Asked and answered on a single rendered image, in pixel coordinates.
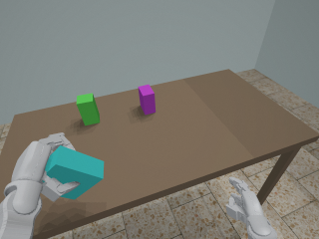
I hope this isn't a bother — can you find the robot right hand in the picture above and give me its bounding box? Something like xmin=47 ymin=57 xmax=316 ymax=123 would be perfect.
xmin=226 ymin=176 xmax=264 ymax=224

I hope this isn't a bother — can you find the robot right forearm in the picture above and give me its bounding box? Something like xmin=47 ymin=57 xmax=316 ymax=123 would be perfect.
xmin=246 ymin=214 xmax=278 ymax=239

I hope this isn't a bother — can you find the sponge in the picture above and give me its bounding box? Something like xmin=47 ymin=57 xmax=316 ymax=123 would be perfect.
xmin=43 ymin=145 xmax=105 ymax=200

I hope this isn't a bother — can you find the robot left forearm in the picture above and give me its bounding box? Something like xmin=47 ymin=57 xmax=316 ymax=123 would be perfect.
xmin=0 ymin=179 xmax=43 ymax=239

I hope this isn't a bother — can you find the robot left hand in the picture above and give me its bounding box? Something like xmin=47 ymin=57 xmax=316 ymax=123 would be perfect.
xmin=11 ymin=132 xmax=81 ymax=202

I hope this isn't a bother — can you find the table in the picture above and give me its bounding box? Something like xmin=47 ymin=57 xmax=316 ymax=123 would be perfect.
xmin=0 ymin=69 xmax=319 ymax=239

